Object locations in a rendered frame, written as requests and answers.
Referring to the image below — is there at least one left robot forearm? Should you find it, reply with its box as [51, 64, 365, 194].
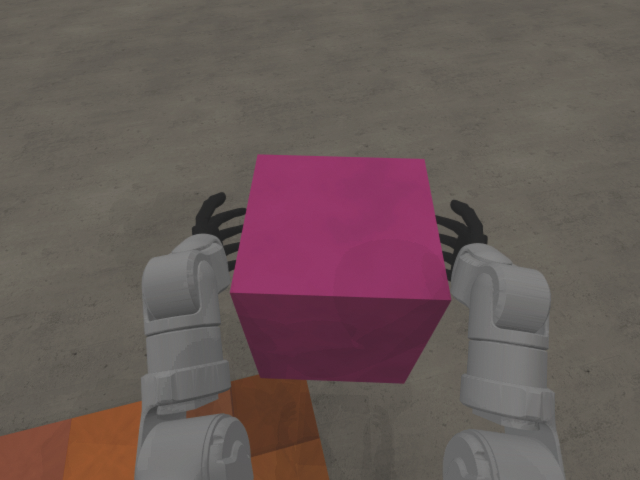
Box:
[134, 234, 231, 480]

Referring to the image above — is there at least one robot right upper arm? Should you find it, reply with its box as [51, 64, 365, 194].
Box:
[443, 429, 564, 480]

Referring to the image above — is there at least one robot left upper arm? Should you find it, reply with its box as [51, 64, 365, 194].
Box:
[135, 413, 254, 480]

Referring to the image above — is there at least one robot left hand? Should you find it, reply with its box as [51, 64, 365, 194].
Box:
[192, 192, 246, 272]

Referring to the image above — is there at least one carton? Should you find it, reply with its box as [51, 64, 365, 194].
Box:
[230, 154, 451, 384]

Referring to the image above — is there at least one robot right hand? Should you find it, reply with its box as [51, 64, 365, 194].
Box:
[435, 200, 488, 282]

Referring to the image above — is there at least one right robot forearm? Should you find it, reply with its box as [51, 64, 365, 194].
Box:
[450, 243, 566, 480]

